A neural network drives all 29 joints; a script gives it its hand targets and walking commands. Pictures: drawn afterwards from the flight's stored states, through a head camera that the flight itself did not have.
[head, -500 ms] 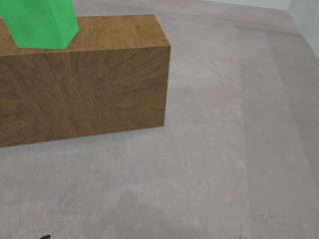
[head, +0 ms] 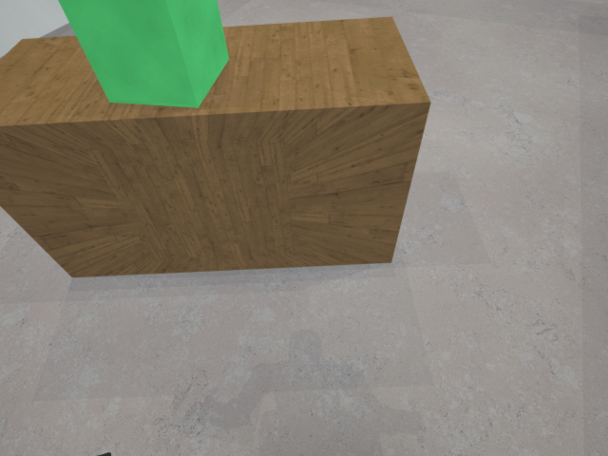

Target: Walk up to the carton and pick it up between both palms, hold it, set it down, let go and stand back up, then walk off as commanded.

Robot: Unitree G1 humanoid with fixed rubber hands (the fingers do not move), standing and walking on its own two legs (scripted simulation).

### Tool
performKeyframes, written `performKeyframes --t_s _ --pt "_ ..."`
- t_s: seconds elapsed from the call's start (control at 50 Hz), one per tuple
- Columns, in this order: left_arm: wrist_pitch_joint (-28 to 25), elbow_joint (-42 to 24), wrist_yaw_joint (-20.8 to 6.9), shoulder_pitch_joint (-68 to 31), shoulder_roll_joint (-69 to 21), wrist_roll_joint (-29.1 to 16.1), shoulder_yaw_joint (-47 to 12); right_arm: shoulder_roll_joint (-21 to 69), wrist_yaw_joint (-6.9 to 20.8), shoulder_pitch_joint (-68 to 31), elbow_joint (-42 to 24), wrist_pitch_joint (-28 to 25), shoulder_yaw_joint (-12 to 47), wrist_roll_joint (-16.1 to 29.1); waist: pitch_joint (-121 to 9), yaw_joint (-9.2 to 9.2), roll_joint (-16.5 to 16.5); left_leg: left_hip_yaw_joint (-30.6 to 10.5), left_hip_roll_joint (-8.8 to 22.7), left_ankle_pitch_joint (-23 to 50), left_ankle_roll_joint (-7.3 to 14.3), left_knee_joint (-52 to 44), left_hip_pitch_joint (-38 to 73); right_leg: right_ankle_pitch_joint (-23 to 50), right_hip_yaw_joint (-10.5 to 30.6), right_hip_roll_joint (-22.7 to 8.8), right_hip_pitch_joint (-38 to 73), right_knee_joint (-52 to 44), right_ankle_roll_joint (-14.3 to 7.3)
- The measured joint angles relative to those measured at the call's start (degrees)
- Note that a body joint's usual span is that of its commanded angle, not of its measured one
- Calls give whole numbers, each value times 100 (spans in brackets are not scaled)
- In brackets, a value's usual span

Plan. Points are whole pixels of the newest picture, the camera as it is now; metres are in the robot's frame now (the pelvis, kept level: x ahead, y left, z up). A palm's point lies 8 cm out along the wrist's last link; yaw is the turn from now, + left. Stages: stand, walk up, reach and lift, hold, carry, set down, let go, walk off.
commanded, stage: walk up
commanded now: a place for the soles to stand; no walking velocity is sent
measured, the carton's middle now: (155, 27) +1.05 +0.43 +0.09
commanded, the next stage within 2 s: none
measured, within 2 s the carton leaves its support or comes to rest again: neither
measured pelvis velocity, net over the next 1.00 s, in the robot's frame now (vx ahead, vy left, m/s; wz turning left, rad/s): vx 0.34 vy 0.18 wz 0.14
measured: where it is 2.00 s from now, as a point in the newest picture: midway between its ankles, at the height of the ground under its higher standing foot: (242, 335)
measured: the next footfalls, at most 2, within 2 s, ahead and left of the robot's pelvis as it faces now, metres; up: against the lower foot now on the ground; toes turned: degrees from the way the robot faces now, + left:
left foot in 0.28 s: +0.27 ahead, +0.23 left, +0.00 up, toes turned +4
right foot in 0.74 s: +0.38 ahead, +0.01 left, +0.00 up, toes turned +3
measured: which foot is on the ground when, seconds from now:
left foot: up 0.00-0.26, down 0.28-0.76, up 0.78-1.00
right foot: down 0.00-0.30, up 0.32-0.72, down 0.74-1.00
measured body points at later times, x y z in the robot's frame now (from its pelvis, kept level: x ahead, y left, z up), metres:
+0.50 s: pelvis +0.18 +0.13 +0.01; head +0.17 +0.15 +0.46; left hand +0.21 +0.47 -0.11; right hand +0.28 -0.17 -0.10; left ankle +0.23 +0.22 -0.72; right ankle +0.16 -0.04 -0.65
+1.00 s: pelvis +0.34 +0.18 +0.00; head +0.36 +0.17 +0.45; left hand +0.34 +0.50 -0.11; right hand +0.46 -0.12 -0.12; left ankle +0.40 +0.32 -0.70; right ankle +0.34 +0.01 -0.72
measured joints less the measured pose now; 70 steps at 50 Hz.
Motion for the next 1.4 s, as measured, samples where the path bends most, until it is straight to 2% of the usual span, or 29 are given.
performKeyframes --t_s 0.06,0.1,0.18,0.22,0.26,0.3,0.32,0.34,0.38,0.42,0.54,0.7,0.74,0.76,0.78,0.84,0.88,0.96,1.02,1.06,1.08,1.1,1.16,1.2,1.3,1.4 --pt "-14 1 35 343 -70 -38 -1 -34 0 -77 -109 -95 0 1 -7 -9 67 4 240 -10 -218 1614 -1045 -233 -21 -20 212 0 2" --pt "-14 -2 39 485 -97 -51 -2 -80 1 -75 -177 -128 1 1 -13 -16 117 -19 633 -18 -278 1879 -1560 -379 -51 -28 396 -1 3" --pt "-34 -6 36 511 -114 30 -3 -169 52 -73 -212 -127 4 1 -21 -20 185 -46 1469 -17 -277 898 -2161 -670 -145 -65 751 -3 96" --pt "-38 -5 6 512 -116 62 -4 -203 93 -72 -214 -126 4 1 -26 -19 184 -24 1713 175 -223 173 -2218 -812 -150 -126 927 -3 187" --pt "-38 -4 -37 508 -117 67 -4 -252 111 -60 -207 -126 2 1 -40 -19 173 87 1797 664 -153 -409 -2083 -999 -142 -240 1105 57 273" --pt "-34 1 -62 473 -92 67 -1 -295 108 -45 -195 -126 -11 1 -16 -21 50 256 1621 1288 -241 -420 -1928 -1276 -80 -533 1114 554 219" --pt "-9 3 -66 423 -81 53 -1 -284 102 -27 -190 -127 -12 1 22 -27 -33 343 1497 1187 -266 -232 -1867 -1346 45 -655 1015 1039 128" --pt "27 2 -67 357 -81 23 0 -248 95 16 -179 -126 -10 1 21 -29 -54 364 1419 978 -277 -148 -1787 -1478 178 -604 849 1597 77" --pt "54 -3 -67 262 -55 -13 -1 -112 95 46 -137 -110 -9 1 17 -25 -65 359 1337 749 -164 -278 -1521 -1531 258 -370 501 2482 -11" --pt "54 -5 -78 237 -8 -30 -2 8 95 46 -135 -109 -9 1 14 -20 -92 372 1260 737 -37 -627 -1199 -1263 264 -212 222 2739 -29" --pt "116 -5 -131 247 139 -36 -2 30 84 45 -155 -111 -10 1 12 -14 -122 357 905 968 147 -1539 -396 -690 274 -196 -116 2557 -34" --pt "128 -8 -131 248 186 -17 -3 -6 78 44 -237 -116 -10 0 10 -10 -126 365 588 626 167 -1719 -11 -797 279 -168 -114 938 -34" --pt "64 -14 -131 259 185 -10 -2 -7 78 44 -262 -117 -10 0 9 -3 -124 371 565 431 123 -1514 -80 -392 284 -109 -12 124 -40" --pt "1 -11 -115 257 175 14 -2 -21 74 43 -281 -118 -11 0 31 -4 -83 341 578 258 102 -1172 -210 34 263 -81 20 -31 -14" --pt "-28 -6 -96 260 106 35 -3 -40 65 41 -281 -111 -12 0 43 -1 19 257 607 151 66 -683 -411 115 201 -36 33 28 56" --pt "-38 -4 -87 383 -102 20 -3 -75 59 22 -306 -112 -11 0 15 -5 137 152 537 24 -87 588 -1079 -154 182 -45 150 38 100" --pt "-37 -6 -88 443 -168 -16 -3 -110 59 24 -315 -115 -11 0 11 -10 179 141 661 18 -161 906 -1446 -299 179 -61 239 38 98" --pt "-37 -7 -88 465 -211 -25 -3 -148 60 25 -319 -115 -10 1 6 -14 229 138 1145 12 -234 636 -1942 -514 142 -59 447 38 120" --pt "-37 -8 -88 466 -211 -11 -3 -157 60 27 -330 -114 -9 1 -3 -14 232 146 1453 78 -199 -46 -2010 -687 138 -65 637 37 162" --pt "-37 -7 -88 464 -199 -8 -3 -172 60 30 -331 -124 -9 1 -18 -16 206 220 1544 489 -158 -610 -1868 -855 156 -115 725 137 202" --pt "-37 -4 -88 452 -178 -4 -2 -175 59 32 -330 -148 -10 1 5 -15 132 291 1485 981 -191 -685 -1786 -994 189 -213 728 346 185" --pt "-24 0 -88 438 -157 -7 -2 -161 50 33 -324 -177 -11 1 61 -20 22 388 1387 1169 -217 -579 -1696 -1144 270 -328 698 732 127" --pt "77 -3 -88 399 -152 -37 -2 -66 19 110 -298 -189 -9 1 68 -21 -73 485 1272 762 -140 -475 -1334 -1472 465 -105 365 2186 -7" --pt "87 -8 -96 397 -119 -45 -3 -2 11 118 -276 -189 -9 1 66 -16 -102 510 1236 697 -46 -726 -1031 -1225 473 41 151 2569 -29" --pt "123 -7 -178 399 3 -33 -3 9 -18 118 -275 -204 -9 1 72 -12 -131 528 1073 853 44 -1390 -392 -621 479 52 -125 2554 -29" --pt "130 -10 -207 399 89 -24 -3 2 -20 117 -276 -236 -9 1 76 -8 -140 536 922 756 79 -1696 -22 -688 485 50 -128 1836 -29"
